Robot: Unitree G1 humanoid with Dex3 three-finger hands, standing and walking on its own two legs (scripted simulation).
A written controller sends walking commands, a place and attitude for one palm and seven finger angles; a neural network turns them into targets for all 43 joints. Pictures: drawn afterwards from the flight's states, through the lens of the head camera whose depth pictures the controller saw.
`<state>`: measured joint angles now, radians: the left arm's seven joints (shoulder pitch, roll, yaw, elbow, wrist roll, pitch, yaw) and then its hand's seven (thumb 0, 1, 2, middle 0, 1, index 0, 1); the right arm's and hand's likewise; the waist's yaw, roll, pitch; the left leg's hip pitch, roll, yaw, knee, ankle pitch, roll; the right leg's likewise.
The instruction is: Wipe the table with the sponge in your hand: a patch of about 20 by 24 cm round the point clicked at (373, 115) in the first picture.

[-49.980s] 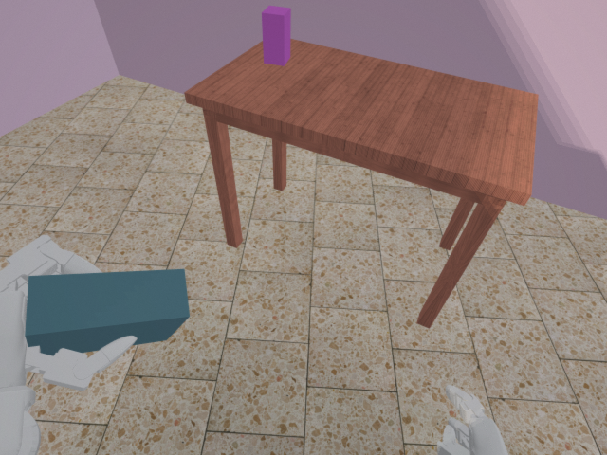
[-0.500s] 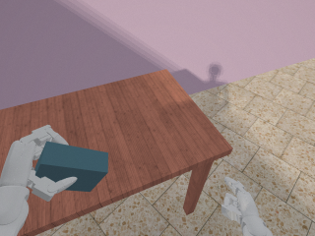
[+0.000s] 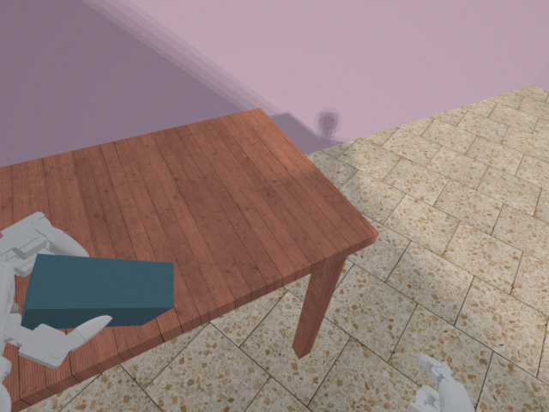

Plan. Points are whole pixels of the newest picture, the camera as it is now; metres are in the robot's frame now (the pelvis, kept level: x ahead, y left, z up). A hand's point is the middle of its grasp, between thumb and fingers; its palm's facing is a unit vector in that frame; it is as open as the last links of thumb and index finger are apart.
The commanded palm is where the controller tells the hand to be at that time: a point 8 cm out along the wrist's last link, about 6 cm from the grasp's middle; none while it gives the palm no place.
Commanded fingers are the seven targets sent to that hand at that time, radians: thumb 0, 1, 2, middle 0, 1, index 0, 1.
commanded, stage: step back with the hand held close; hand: left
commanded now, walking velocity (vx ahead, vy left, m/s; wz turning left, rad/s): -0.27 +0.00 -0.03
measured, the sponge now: (120, 295) +0.22 +0.19 +0.12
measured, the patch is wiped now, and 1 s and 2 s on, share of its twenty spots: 1.00 1.00 1.00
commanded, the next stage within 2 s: stop stepping back and stand still in 0.82 s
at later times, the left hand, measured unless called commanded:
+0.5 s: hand (10, 381) +0.12 +0.24 +0.16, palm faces +0.35 -0.83 -0.43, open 9.5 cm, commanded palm +0.06 +0.28 +0.19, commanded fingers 0.00 0.10 1.30 -1.20 -1.60 -1.20 -1.60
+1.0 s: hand out of the picture -0.04 +0.26 +0.16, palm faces +0.41 -0.83 -0.38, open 9.6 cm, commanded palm -0.09 +0.29 +0.19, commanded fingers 0.00 0.10 1.30 -1.20 -1.60 -1.20 -1.60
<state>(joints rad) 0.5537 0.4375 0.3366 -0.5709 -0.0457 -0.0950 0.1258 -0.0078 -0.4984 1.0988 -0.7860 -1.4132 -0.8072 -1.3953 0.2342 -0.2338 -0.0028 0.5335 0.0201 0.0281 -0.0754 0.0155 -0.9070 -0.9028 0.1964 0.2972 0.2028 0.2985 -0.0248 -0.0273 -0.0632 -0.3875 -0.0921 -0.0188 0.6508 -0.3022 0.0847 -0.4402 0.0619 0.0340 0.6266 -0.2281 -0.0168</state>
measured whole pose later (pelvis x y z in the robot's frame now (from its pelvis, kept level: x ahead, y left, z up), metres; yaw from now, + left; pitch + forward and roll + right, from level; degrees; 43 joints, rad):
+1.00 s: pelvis -0.24 +0.00 +0.00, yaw +2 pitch +2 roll -1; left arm 0.51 0.42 0.38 -0.56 -0.05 -0.13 0.15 -0.01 -0.50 1.10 -0.79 -1.41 -0.81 -1.39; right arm 0.21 -0.18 -0.01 0.57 0.01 -0.08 -0.06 0.01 -0.91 -0.90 0.20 0.30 0.20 0.30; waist -0.02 -0.07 -0.04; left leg -0.42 0.04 0.03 0.65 -0.26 0.00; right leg -0.60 0.04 0.04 1.00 -0.40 0.03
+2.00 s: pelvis -0.33 +0.01 +0.01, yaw +1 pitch -1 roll -1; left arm 0.48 0.33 0.30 -0.46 -0.04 -0.10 0.16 -0.01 -0.50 1.10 -0.79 -1.42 -0.81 -1.40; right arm 0.23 -0.20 0.03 0.64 0.01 -0.11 -0.06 0.01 -0.91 -0.90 0.20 0.30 0.20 0.30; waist 0.00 0.01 -0.05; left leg -0.30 0.03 0.02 0.59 -0.28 0.01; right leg -0.26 0.00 -0.06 0.53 -0.26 -0.01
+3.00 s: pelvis -0.32 +0.03 +0.02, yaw +0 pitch +0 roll -1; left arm 0.48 0.34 0.29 -0.43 -0.04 -0.10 0.16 -0.01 -0.50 1.10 -0.79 -1.42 -0.81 -1.40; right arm 0.20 -0.21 0.02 0.61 0.01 -0.07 -0.08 0.02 -0.91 -0.90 0.20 0.30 0.20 0.30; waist 0.00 0.02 -0.04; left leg -0.26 0.01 0.05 0.49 -0.24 0.03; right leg -0.22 -0.01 -0.03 0.42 -0.21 0.02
